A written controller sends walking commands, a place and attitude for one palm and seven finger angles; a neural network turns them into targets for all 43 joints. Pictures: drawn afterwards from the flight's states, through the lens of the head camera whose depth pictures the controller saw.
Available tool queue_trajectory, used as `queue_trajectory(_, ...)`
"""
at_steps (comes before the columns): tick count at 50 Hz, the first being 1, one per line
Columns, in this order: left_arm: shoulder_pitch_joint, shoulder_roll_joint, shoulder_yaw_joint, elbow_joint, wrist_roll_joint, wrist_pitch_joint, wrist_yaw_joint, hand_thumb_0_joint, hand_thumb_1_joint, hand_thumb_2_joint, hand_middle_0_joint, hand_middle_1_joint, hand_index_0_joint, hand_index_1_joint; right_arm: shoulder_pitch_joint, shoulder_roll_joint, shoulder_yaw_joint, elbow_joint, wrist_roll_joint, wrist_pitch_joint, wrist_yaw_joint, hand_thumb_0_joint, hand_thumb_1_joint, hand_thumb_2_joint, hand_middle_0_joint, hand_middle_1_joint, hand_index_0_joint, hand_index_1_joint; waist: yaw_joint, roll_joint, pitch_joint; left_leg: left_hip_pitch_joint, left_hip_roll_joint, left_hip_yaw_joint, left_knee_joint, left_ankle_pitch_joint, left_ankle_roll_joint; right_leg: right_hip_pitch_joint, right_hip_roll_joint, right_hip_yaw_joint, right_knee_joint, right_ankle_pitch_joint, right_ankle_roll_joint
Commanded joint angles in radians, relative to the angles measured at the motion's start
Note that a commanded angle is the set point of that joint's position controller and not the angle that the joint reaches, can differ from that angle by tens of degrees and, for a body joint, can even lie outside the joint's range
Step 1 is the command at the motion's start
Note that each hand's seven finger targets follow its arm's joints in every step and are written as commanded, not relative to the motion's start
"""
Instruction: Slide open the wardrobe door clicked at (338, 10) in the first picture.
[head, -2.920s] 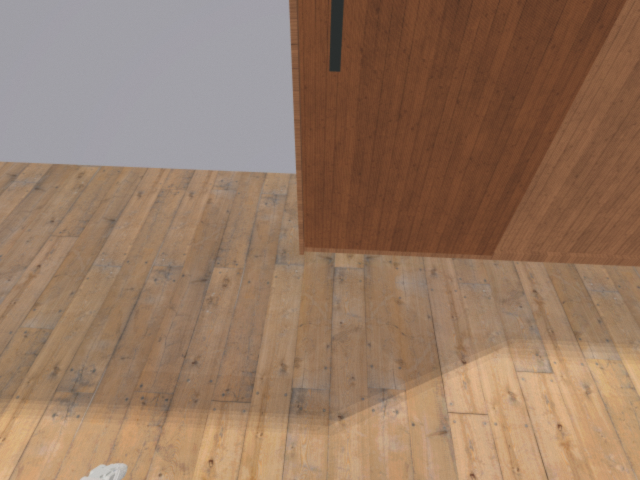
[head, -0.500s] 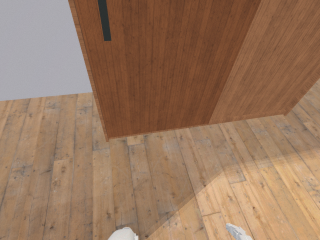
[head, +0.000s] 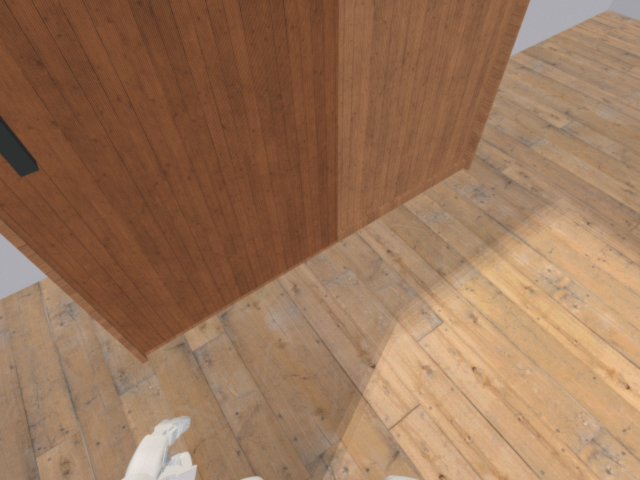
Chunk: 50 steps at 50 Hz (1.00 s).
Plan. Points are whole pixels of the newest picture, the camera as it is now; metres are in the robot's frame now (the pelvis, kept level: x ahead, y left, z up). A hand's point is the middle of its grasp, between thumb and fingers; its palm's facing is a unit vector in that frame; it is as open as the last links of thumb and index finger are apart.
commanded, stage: turn to face it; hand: left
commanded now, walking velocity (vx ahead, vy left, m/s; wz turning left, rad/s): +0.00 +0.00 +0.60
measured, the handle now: out of the picture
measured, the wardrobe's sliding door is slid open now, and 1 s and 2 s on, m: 0.00 0.00 0.00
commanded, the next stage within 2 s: take the last steps up to it in 0.88 s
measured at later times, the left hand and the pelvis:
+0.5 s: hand out of the picture +0.07 +0.25 -0.15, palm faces +0.28 -0.93 -0.24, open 7.3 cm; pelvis +0.03 +0.02 +0.02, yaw +14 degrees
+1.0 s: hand out of the picture -0.04 +0.14 -0.13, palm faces +0.52 -0.81 -0.26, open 7.4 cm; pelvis +0.03 -0.05 +0.02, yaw +30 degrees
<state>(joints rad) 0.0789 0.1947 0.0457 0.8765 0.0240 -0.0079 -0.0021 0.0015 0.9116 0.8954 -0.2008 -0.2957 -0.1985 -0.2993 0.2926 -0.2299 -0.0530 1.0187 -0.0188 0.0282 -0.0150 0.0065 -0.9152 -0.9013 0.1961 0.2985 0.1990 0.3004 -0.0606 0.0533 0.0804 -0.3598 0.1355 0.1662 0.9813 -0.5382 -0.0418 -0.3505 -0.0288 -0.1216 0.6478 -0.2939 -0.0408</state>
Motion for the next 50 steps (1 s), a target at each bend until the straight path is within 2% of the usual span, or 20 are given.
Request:
queue_trajectory(1, 0.060, 0.137, 0.018, -0.003, 0.001, -0.012, 0.036, 0.000, 0.900, 0.900, -0.200, -0.300, -0.200, -0.300, 0.055, -0.016, 0.009, -0.033, 0.004, -0.009, -0.005, 0.000, -0.900, -0.900, 0.200, 0.300, 0.200, 0.300, 0.033, -0.178, -0.150, -0.056, -0.009, -0.128, 0.048, 0.071, -0.006, 0.159, -0.270, 0.151, -0.279, 0.516, -0.127)
queue_trajectory(7, 0.088, 0.152, 0.036, 0.040, -0.002, 0.008, 0.039, 0.000, 0.900, 0.900, -0.200, -0.300, -0.200, -0.300, 0.047, 0.011, 0.010, -0.025, 0.005, -0.005, 0.005, 0.000, -0.900, -0.900, 0.200, 0.300, 0.200, 0.300, 0.058, -0.187, -0.072, -0.006, -0.050, -0.055, -0.224, 0.147, -0.008, 0.157, -0.282, 0.074, -0.264, 0.369, -0.096)
queue_trajectory(9, 0.096, 0.146, 0.042, 0.041, -0.007, 0.015, 0.038, 0.000, 0.900, 0.900, -0.200, -0.300, -0.200, -0.300, 0.062, 0.004, 0.004, -0.027, 0.004, -0.009, 0.009, 0.000, -0.900, -0.900, 0.200, 0.300, 0.200, 0.300, 0.053, -0.152, -0.079, 0.069, -0.051, -0.044, -0.370, 0.250, -0.003, 0.141, -0.271, 0.034, -0.186, 0.324, -0.052)
queue_trajectory(10, 0.095, 0.131, 0.045, 0.033, -0.013, 0.022, 0.035, 0.000, 0.900, 0.900, -0.200, -0.300, -0.200, -0.300, 0.093, -0.014, -0.003, -0.027, 0.002, -0.014, 0.011, 0.000, -0.900, -0.900, 0.200, 0.300, 0.200, 0.300, 0.035, -0.074, -0.093, 0.137, -0.033, -0.075, -0.470, 0.381, 0.014, 0.090, -0.244, 0.005, -0.106, 0.251, -0.008)
queue_trajectory(11, 0.117, 0.084, 0.044, 0.015, -0.017, 0.030, 0.030, 0.000, 0.900, 0.900, -0.200, -0.300, -0.200, -0.300, 0.111, -0.080, -0.019, -0.038, -0.004, -0.022, 0.011, 0.000, -0.900, -0.900, 0.200, 0.300, 0.200, 0.300, 0.035, 0.128, -0.096, 0.165, 0.110, -0.303, -0.565, 0.584, 0.084, -0.016, -0.143, -0.052, 0.033, 0.017, 0.059)
queue_trajectory(12, 0.076, 0.047, 0.035, -0.020, -0.019, 0.032, 0.028, 0.000, 0.900, 0.900, -0.200, -0.300, -0.200, -0.300, 0.135, -0.139, -0.031, -0.050, -0.011, -0.024, 0.005, 0.000, -0.900, -0.900, 0.200, 0.300, 0.200, 0.300, 0.011, 0.278, -0.070, 0.169, 0.262, -0.516, -0.665, 0.782, 0.205, -0.133, -0.047, -0.047, 0.226, -0.286, 0.105)
queue_trajectory(13, 0.023, 0.056, 0.038, -0.025, -0.008, 0.038, 0.033, 0.000, 0.900, 0.900, -0.200, -0.300, -0.200, -0.300, 0.150, -0.144, -0.037, -0.030, -0.013, -0.029, -0.011, 0.000, -0.900, -0.900, 0.200, 0.300, 0.200, 0.300, -0.016, 0.265, -0.079, 0.173, 0.262, -0.558, -0.688, 0.768, 0.249, -0.173, -0.037, 0.050, 0.403, -0.336, 0.093)
queue_trajectory(14, 0.007, 0.052, 0.046, -0.032, -0.004, 0.032, 0.030, 0.000, 0.900, 0.900, -0.200, -0.300, -0.200, -0.300, 0.144, -0.123, -0.038, -0.032, -0.009, -0.034, -0.017, 0.000, -0.900, -0.900, 0.200, 0.300, 0.200, 0.300, -0.002, 0.198, -0.084, 0.210, 0.237, -0.545, -0.657, 0.802, 0.250, -0.240, -0.048, 0.095, 0.481, -0.285, 0.092)
queue_trajectory(17, 0.036, 0.054, 0.045, -0.005, -0.010, 0.024, 0.022, 0.000, 0.900, 0.900, -0.200, -0.300, -0.200, -0.300, 0.073, -0.099, -0.032, -0.058, -0.005, -0.045, -0.020, 0.000, -0.900, -0.900, 0.200, 0.300, 0.200, 0.300, 0.026, 0.065, -0.157, 0.314, 0.142, -0.389, -0.598, 0.939, 0.212, -0.248, -0.058, 0.115, 0.498, -0.150, 0.114)
queue_trajectory(20, 0.023, 0.062, 0.046, -0.004, -0.014, 0.029, 0.021, 0.000, 0.900, 0.900, -0.200, -0.300, -0.200, -0.300, 0.072, -0.111, -0.038, -0.067, -0.003, -0.043, -0.019, 0.000, -0.900, -0.900, 0.200, 0.300, 0.200, 0.300, 0.015, 0.054, -0.160, 0.338, 0.116, -0.382, -0.598, 0.981, 0.212, -0.218, -0.049, 0.112, 0.420, -0.136, 0.131)
queue_trajectory(27, 0.013, 0.083, 0.042, -0.034, -0.018, 0.037, 0.023, 0.000, 0.900, 0.900, -0.200, -0.300, -0.200, -0.300, 0.007, -0.167, -0.061, -0.105, -0.008, -0.020, -0.004, 0.000, -0.900, -0.900, 0.200, 0.300, 0.200, 0.300, 0.012, 0.096, -0.143, 0.262, 0.093, -0.460, -0.607, 0.792, 0.223, -0.122, -0.020, 0.115, 0.223, -0.150, 0.131)
queue_trajectory(31, 0.091, 0.100, 0.038, -0.032, -0.022, 0.030, 0.027, 0.000, 0.900, 0.900, -0.200, -0.300, -0.200, -0.300, -0.067, -0.190, -0.068, -0.140, -0.009, -0.009, 0.005, 0.000, -0.900, -0.900, 0.200, 0.300, 0.200, 0.300, 0.044, 0.127, -0.157, 0.178, 0.065, -0.495, -0.570, 0.766, 0.204, 0.033, 0.018, 0.098, 0.028, -0.098, 0.112)
queue_trajectory(33, 0.170, 0.123, 0.044, -0.018, -0.020, 0.020, 0.032, 0.000, 0.900, 0.900, -0.200, -0.300, -0.200, -0.300, -0.104, -0.181, -0.069, -0.160, 0.000, -0.003, 0.010, 0.000, -0.900, -0.900, 0.200, 0.300, 0.200, 0.300, 0.083, 0.080, -0.157, 0.047, 0.020, -0.480, -0.508, 0.618, 0.155, 0.211, 0.006, 0.094, -0.186, 0.066, 0.106)
queue_trajectory(34, 0.204, 0.182, 0.051, -0.020, -0.009, 0.007, 0.037, 0.000, 0.900, 0.900, -0.200, -0.300, -0.200, -0.300, -0.103, -0.143, -0.063, -0.169, 0.008, -0.003, 0.017, 0.000, -0.900, -0.900, 0.200, 0.300, 0.200, 0.300, 0.100, -0.053, -0.163, -0.067, -0.051, -0.420, -0.393, 0.448, 0.093, 0.329, -0.104, 0.196, -0.328, 0.103, 0.080)
queue_trajectory(35, 0.205, 0.278, 0.067, -0.029, 0.009, -0.002, 0.042, 0.000, 0.900, 0.900, -0.200, -0.300, -0.200, -0.300, -0.094, -0.069, -0.050, -0.198, 0.012, -0.004, 0.020, 0.000, -0.900, -0.900, 0.200, 0.300, 0.200, 0.300, 0.097, -0.361, -0.126, -0.250, -0.215, -0.220, -0.148, 0.032, 0.006, 0.352, -0.394, 0.491, -0.395, 0.172, -0.033)
queue_trajectory(36, 0.191, 0.279, 0.063, -0.046, -0.002, 0.004, 0.039, 0.000, 0.900, 0.900, -0.200, -0.300, -0.200, -0.300, -0.113, -0.120, -0.062, -0.200, -0.004, 0.008, 0.016, 0.000, -0.900, -0.900, 0.200, 0.300, 0.200, 0.300, 0.104, -0.320, -0.119, -0.219, -0.177, -0.258, 0.043, -0.059, 0.014, 0.199, -0.463, 0.499, -0.401, 0.144, -0.107)
queue_trajectory(38, 0.094, 0.212, 0.049, -0.066, -0.002, 0.006, 0.037, 0.000, 0.900, 0.900, -0.200, -0.300, -0.200, -0.300, -0.119, -0.121, -0.064, -0.164, -0.008, 0.027, 0.027, 0.000, -0.900, -0.900, 0.200, 0.300, 0.200, 0.300, 0.051, -0.223, -0.022, -0.203, -0.139, -0.262, 0.232, 0.075, 0.014, 0.054, -0.336, 0.378, -0.405, 0.047, -0.083)
queue_trajectory(40, 0.058, 0.169, 0.036, -0.074, -0.001, -0.002, 0.036, 0.000, 0.900, 0.900, -0.200, -0.300, -0.200, -0.300, -0.081, -0.104, -0.053, -0.139, -0.008, 0.028, 0.036, 0.000, -0.900, -0.900, 0.200, 0.300, 0.200, 0.300, 0.024, -0.194, -0.020, -0.187, -0.120, -0.216, 0.253, 0.175, -0.006, 0.075, -0.263, 0.226, -0.365, 0.158, -0.061)
queue_trajectory(46, 0.235, 0.186, 0.034, -0.009, 0.004, -0.007, 0.035, 0.000, 0.900, 0.900, -0.200, -0.300, -0.200, -0.300, -0.187, -0.087, -0.033, -0.145, -0.001, 0.029, 0.032, 0.000, -0.900, -0.900, 0.200, 0.300, 0.200, 0.300, 0.099, -0.204, -0.056, -0.154, -0.113, -0.166, 0.062, 0.128, -0.030, 0.220, -0.282, 0.184, -0.328, 0.348, -0.090)
queue_trajectory(50, 0.294, 0.197, 0.038, 0.036, 0.012, -0.007, 0.033, 0.000, 0.900, 0.900, -0.200, -0.300, -0.200, -0.300, -0.222, -0.059, -0.014, -0.141, 0.007, 0.018, 0.029, 0.000, -0.900, -0.900, 0.200, 0.300, 0.200, 0.300, 0.125, -0.244, -0.094, -0.077, -0.120, -0.130, -0.127, 0.075, -0.017, 0.273, -0.296, 0.188, -0.317, 0.416, -0.106)
